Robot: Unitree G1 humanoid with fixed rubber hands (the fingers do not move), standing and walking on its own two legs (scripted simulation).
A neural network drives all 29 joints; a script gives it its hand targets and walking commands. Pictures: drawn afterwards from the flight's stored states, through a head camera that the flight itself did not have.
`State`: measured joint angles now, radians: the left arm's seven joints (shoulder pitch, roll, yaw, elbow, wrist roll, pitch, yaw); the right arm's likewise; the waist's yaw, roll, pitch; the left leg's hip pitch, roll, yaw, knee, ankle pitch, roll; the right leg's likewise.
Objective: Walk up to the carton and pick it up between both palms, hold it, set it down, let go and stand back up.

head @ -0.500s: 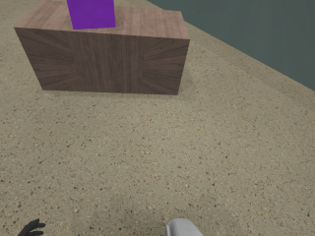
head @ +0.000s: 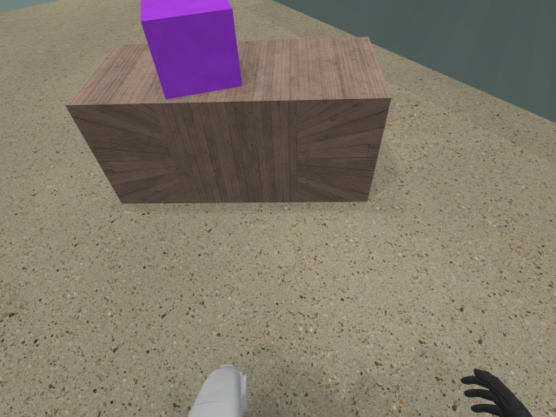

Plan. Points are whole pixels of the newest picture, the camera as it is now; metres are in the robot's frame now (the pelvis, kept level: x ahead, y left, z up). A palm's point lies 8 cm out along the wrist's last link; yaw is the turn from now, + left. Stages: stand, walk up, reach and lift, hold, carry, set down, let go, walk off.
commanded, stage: walk up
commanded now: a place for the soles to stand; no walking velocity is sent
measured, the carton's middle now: (193, 43) +1.38 +0.36 -0.06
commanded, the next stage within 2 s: none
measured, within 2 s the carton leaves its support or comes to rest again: neither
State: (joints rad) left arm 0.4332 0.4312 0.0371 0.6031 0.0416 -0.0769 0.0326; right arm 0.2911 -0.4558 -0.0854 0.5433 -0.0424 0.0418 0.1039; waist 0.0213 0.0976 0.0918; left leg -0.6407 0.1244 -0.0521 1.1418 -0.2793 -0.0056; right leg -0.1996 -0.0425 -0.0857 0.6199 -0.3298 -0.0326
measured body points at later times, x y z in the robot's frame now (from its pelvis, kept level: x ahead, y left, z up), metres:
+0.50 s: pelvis +0.25 +0.11 +0.00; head +0.26 +0.13 +0.45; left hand +0.37 +0.42 -0.09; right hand +0.31 -0.20 -0.08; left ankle +0.23 +0.23 -0.72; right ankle +0.38 -0.01 -0.68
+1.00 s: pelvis +0.46 +0.17 -0.01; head +0.49 +0.15 +0.44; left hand +0.50 +0.52 -0.06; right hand +0.64 -0.13 -0.08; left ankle +0.58 +0.35 -0.69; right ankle +0.44 +0.00 -0.72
